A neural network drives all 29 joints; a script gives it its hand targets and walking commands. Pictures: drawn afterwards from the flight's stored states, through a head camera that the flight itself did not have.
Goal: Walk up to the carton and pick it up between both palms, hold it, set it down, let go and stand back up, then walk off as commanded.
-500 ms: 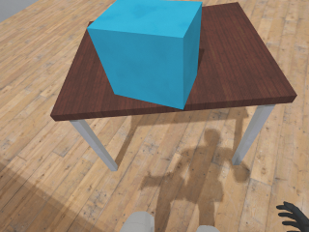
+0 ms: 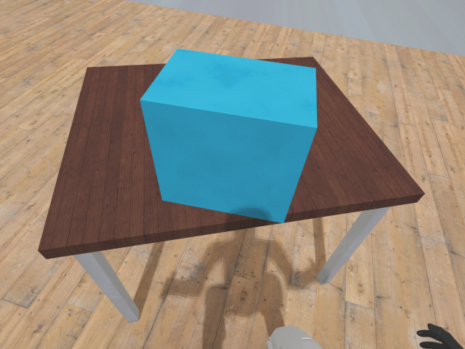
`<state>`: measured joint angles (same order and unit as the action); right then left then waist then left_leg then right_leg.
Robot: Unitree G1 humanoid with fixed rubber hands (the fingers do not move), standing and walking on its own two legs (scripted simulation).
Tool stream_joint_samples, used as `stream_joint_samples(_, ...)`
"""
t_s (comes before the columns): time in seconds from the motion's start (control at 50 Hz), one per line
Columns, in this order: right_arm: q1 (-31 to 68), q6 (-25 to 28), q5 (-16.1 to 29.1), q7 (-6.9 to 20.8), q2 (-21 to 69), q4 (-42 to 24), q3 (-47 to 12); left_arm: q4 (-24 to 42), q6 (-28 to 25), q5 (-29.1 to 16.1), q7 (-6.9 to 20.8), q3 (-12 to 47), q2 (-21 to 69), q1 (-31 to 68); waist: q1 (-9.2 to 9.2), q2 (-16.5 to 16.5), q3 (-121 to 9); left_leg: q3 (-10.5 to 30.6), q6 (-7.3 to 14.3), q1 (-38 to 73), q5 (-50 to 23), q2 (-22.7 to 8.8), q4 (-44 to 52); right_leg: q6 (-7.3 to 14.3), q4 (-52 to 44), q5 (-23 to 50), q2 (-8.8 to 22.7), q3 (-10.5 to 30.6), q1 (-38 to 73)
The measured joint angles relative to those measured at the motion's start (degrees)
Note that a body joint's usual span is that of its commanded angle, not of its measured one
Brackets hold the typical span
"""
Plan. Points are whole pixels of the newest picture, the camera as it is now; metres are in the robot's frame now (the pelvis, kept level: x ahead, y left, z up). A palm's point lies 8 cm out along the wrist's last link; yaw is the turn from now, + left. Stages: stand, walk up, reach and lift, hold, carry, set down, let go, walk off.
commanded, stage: walk up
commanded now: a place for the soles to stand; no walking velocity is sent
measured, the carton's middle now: (232, 139) +0.52 +0.00 +0.06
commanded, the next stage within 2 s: none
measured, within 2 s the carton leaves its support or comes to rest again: neither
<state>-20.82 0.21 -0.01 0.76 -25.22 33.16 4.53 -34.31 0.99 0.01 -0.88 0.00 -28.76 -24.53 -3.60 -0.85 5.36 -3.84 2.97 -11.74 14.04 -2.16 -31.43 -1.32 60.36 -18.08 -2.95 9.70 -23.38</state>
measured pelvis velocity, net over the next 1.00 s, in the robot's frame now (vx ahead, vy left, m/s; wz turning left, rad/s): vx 0.04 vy -0.07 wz -0.03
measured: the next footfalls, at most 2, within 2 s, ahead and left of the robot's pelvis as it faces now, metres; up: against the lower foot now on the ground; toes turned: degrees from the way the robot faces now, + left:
right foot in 0.36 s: +0.11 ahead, -0.16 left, +0.00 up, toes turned +3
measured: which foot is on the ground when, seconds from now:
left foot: down 0.00-1.00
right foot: up 0.00-0.34, down 0.36-1.00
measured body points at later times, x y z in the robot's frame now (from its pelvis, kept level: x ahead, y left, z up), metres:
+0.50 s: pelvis +0.03 -0.06 -0.01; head +0.04 -0.07 +0.43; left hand +0.16 +0.26 -0.09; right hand +0.11 -0.37 -0.10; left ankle +0.04 +0.06 -0.74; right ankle +0.07 -0.16 -0.74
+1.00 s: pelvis +0.04 -0.07 -0.01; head +0.05 -0.08 +0.44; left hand +0.18 +0.25 -0.08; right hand +0.10 -0.39 -0.11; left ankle +0.04 +0.06 -0.74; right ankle +0.07 -0.16 -0.74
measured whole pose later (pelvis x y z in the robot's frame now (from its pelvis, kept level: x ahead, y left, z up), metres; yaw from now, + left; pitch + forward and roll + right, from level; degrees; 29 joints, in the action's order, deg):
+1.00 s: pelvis +0.04 -0.07 -0.01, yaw -2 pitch -4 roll +2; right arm -20.8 -0.2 0.0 0.4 -24.8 36.0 2.5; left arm -34.9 0.7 0.0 -0.9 0.0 -26.8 -16.0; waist -1.8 -0.1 5.4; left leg -5.1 -0.9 -11.4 17.5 -1.7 -32.7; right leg 1.8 36.6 -15.9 -3.0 5.0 -16.7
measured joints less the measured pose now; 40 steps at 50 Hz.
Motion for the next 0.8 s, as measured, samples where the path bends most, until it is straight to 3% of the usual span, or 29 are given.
stream_joint_samples(0.16,0.0,0.0,0.0,-0.3,0.9,0.0,-0.9,0.0,1.9,0.0,0.0,0.0,0.0,0.1,1.75,-1.8,0.0,-1.2,0.6,1.7,1.2,1.1,1.4,0.0,-3.0,2.4,0.0,-0.4,-0.3)
stream_joint_samples(0.28,0.0,-0.1,0.0,-0.4,1.1,0.0,-1.2,0.0,1.9,0.0,0.0,0.0,0.0,0.6,1.9,-1.9,0.0,-2.2,0.0,-0.2,2.9,1.2,-1.0,0.0,-13.5,-2.5,0.4,-2.9,1.6)
stream_joint_samples(0.36,0.1,-0.3,0.0,-0.4,1.1,0.0,-1.2,-0.1,1.3,0.0,0.0,0.0,0.2,1.7,1.99,-1.6,0.1,-2.5,-1.3,-2.0,6.3,1.0,-6.7,0.4,-23.5,3.5,0.7,-3.7,6.4)
stream_joint_samples(0.44,0.1,-0.6,0.0,-0.4,1.1,0.0,-2.0,-0.6,0.6,0.0,0.0,0.0,1.9,4.5,1.82,0.9,0.0,-1.2,-2.3,-1.6,6.8,0.4,-5.9,1.9,-23.4,2.1,0.0,-4.7,6.6)
stream_joint_samples(0.8,0.1,-0.6,0.0,-0.4,0.4,1.8,-2.0,-0.6,-0.3,0.0,0.0,0.0,1.9,8.4,1.83,1.0,0.1,-1.3,-3.7,0.4,3.4,0.5,-1.5,3.0,-23.4,2.2,-0.1,-4.7,6.7)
